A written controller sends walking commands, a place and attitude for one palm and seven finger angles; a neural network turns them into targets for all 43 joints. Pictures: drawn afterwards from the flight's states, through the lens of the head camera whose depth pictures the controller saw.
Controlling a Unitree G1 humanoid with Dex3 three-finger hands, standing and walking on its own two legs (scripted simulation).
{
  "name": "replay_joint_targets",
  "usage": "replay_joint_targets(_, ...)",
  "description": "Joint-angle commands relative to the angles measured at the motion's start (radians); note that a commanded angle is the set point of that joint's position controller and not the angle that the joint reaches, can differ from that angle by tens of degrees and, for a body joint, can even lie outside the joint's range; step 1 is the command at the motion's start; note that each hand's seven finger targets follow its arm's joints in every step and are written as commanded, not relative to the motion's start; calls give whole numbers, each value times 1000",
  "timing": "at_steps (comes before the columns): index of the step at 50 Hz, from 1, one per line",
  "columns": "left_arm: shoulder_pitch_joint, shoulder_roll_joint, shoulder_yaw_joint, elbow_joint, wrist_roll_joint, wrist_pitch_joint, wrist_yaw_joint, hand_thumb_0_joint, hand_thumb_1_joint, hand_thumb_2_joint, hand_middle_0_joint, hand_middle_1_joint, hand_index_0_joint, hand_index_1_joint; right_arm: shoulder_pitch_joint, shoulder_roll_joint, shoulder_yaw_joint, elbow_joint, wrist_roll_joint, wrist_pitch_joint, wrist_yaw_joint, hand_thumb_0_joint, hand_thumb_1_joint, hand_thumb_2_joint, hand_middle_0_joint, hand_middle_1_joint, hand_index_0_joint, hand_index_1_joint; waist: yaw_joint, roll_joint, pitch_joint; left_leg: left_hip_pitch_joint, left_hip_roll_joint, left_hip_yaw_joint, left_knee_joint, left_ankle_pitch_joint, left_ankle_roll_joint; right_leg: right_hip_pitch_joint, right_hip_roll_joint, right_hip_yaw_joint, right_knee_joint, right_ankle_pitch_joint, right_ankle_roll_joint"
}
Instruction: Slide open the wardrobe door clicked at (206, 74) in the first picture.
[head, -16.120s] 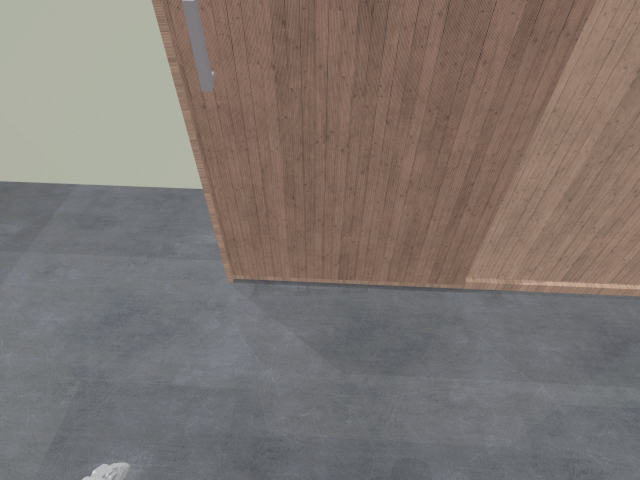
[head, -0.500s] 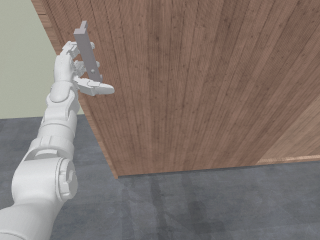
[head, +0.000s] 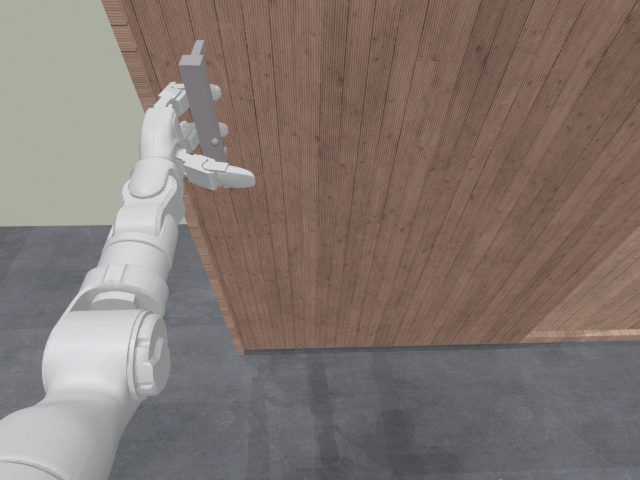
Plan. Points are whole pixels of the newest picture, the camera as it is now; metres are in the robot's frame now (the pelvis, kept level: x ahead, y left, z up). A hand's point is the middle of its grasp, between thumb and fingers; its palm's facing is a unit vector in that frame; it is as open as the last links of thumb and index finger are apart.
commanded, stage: slide the fingers in behind the handle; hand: left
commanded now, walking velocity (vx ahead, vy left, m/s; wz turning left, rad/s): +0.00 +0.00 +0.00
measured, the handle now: (210, 118) +0.55 +0.14 +0.16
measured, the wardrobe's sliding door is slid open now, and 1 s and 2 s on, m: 0.00 0.00 0.00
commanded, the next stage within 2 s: grip the handle and tug to test in 0.06 s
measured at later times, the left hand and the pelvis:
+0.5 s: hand (219, 143) +0.48 +0.12 +0.17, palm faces +0.04 -1.00 -0.02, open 11.4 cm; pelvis +0.00 +0.00 +0.00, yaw -1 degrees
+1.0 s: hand (220, 141) +0.49 +0.12 +0.17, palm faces +0.03 -1.00 -0.01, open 5.9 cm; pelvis +0.01 +0.00 +0.00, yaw +0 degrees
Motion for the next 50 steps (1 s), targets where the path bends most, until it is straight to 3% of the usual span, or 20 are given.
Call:
replay_joint_targets(1, -520, 178, 23, -221, -5, -82, 3, 0, -500, 300, -300, -1200, -300, -1200, 74, -151, -58, -82, -1, -34, -13, 0, -900, -900, 200, 300, 200, 300, -15, 4, -383, 215, -68, -28, -28, 305, 33, 100, 66, 15, -44, 395, -24)
replay_joint_targets(4, -482, 227, 66, -192, 0, -78, 6, 0, -500, 300, -300, -1200, -300, -1200, 82, -160, -59, -82, -2, -27, -13, 0, -900, -900, 200, 300, 200, 300, -6, -31, -370, 192, -67, -28, -34, 298, 34, 114, 68, 14, -44, 391, -25)
replay_joint_targets(8, -494, 155, 7, -254, 0, -84, 4, 0, -500, 300, -300, -1200, -300, -1200, 73, -149, -61, -94, 1, -31, -9, 0, -900, -900, 200, 300, 200, 300, -13, 2, -373, 211, -64, -26, -33, 304, 32, 104, 70, 13, -45, 390, -25)
replay_joint_targets(13, -516, 138, -3, -262, -13, -78, 13, 0, -267, 400, -325, -1233, -325, -1233, 72, -149, -62, -85, 3, -35, -10, 0, -900, -900, 200, 300, 200, 300, -19, -17, -352, 209, -64, -29, -42, 265, 33, 92, 74, 11, -59, 353, -24)
replay_joint_targets(14, -518, 179, 28, -255, -8, -80, 18, 0, -220, 420, -330, -1240, -330, -1240, 77, -157, -64, -79, 1, -33, -14, 0, -900, -900, 200, 300, 200, 300, -17, -25, -354, 206, -64, -28, -43, 261, 35, 98, 73, 13, -60, 348, -24)
replay_joint_targets(17, -507, 171, 20, -269, -6, -82, 15, 0, -80, 480, -345, -1260, -345, -1260, 75, -152, -64, -83, 1, -38, -13, 0, -900, -900, 200, 300, 200, 300, -11, -10, -372, 208, -68, -23, -43, 274, 36, 115, 72, 16, -58, 372, -25)
replay_joint_targets(19, -492, 213, 53, -264, 0, -86, 17, 0, 13, 520, -355, -1273, -355, -1273, 83, -158, -64, -77, -3, -35, -15, 0, -900, -900, 200, 300, 200, 300, -2, -17, -387, 206, -70, -24, -44, 283, 37, 133, 72, 16, -56, 383, -26)
replay_joint_targets(21, -489, 160, 9, -295, -4, -89, 10, 0, 107, 560, -365, -1287, -365, -1287, 73, -148, -63, -87, 1, -40, -11, 0, -900, -900, 200, 300, 200, 300, -6, 7, -393, 224, -69, -20, -43, 302, 36, 132, 72, 15, -55, 402, -26)
replay_joint_targets(25, -460, 208, 46, -328, -10, -90, 8, 0, 293, 640, -385, -1313, -385, -1313, 66, -155, -67, -93, 1, -38, -13, 0, -900, -900, 200, 300, 200, 300, 5, 6, -413, 228, -69, -17, -46, 314, 37, 159, 71, 20, -58, 424, -26)
replay_joint_targets(27, -454, 154, 8, -338, -14, -86, 4, 0, 387, 680, -395, -1327, -395, -1327, 60, -148, -67, -96, 3, -41, -11, 0, -900, -900, 200, 300, 200, 300, 1, 8, -398, 235, -68, -14, -47, 327, 37, 157, 74, 18, -60, 439, -26)
replay_joint_targets(29, -402, 210, 57, -335, -12, -78, 7, 0, 480, 720, -405, -1340, -405, -1340, 61, -158, -70, -96, 2, -36, -14, 0, -900, -900, 200, 300, 200, 300, 18, -15, -405, 233, -68, -14, -46, 350, 38, 179, 74, 17, -58, 457, -27)
replay_joint_targets(32, -453, 158, 5, -339, -15, -65, 2, 0, 620, 780, -420, -1360, -420, -1360, 53, -150, -64, -97, 6, -34, -13, 0, -900, -900, 200, 300, 200, 300, -4, -3, -363, 222, -69, -11, -54, 321, 38, 157, 71, 18, -67, 445, -23)
replay_joint_targets(34, -416, 210, 53, -329, -11, -58, 6, 0, 713, 820, -430, -1373, -430, -1373, 54, -159, -68, -97, 5, -28, -16, 0, -900, -900, 200, 300, 200, 300, 14, -14, -376, 221, -70, -10, -51, 329, 40, 172, 72, 19, -65, 448, -26)
replay_joint_targets(36, -448, 171, 19, -325, -13, -50, 5, 0, 807, 860, -440, -1387, -440, -1387, 52, -150, -64, -95, 6, -25, -16, 0, -900, -900, 200, 300, 200, 300, -2, -7, -362, 226, -71, -9, -49, 337, 41, 159, 70, 19, -67, 461, -23)
replay_joint_targets(38, -441, 180, 30, -334, -12, -50, 3, 0, 900, 900, -450, -1400, -450, -1400, 58, -151, -68, -95, 4, -22, -16, 0, -900, -900, 200, 300, 200, 300, 2, -9, -383, 237, -70, -11, -43, 372, 40, 167, 70, 19, -59, 492, -24)
replay_joint_targets(40, -412, 160, 20, -342, -12, -45, 4, 0, 900, 900, -450, -1400, -450, -1400, 54, -149, -69, -100, 5, -18, -16, 0, -900, -900, 200, 300, 200, 300, 7, -6, -402, 256, -69, -12, -39, 412, 38, 174, 69, 15, -54, 512, -25)
replay_joint_targets(41, -429, 118, -20, -344, -14, -41, 0, 0, 900, 900, -450, -1400, -450, -1400, 49, -144, -65, -101, 7, -19, -14, 0, -900, -900, 200, 300, 200, 300, -3, 11, -383, 258, -68, -13, -40, 404, 36, 158, 69, 13, -57, 500, -23)
replay_joint_targets(47, -456, 169, 25, -312, -8, -33, 12, 0, 900, 900, -450, -1400, -450, -1400, 55, -150, -65, -93, 2, -7, -16, 0, -900, -900, 200, 300, 200, 300, -2, -41, -375, 235, -70, -16, -41, 385, 39, 163, 67, 14, -55, 498, -23)
replay_joint_targets(48, -447, 149, 10, -308, -7, -31, 12, 0, 900, 900, -450, -1400, -450, -1400, 48, -146, -63, -98, 3, -8, -15, 0, -900, -900, 200, 300, 200, 300, -2, -21, -364, 232, -71, -12, -40, 375, 40, 154, 68, 16, -57, 492, -22)
replay_joint_targets(50, -443, 177, 31, -290, -1, -34, 14, 0, 900, 900, -450, -1400, -450, -1400, 50, -148, -63, -96, 1, -4, -16, 0, -900, -900, 200, 300, 200, 300, 1, -16, -366, 225, -72, -13, -39, 373, 40, 158, 65, 17, -55, 488, -23)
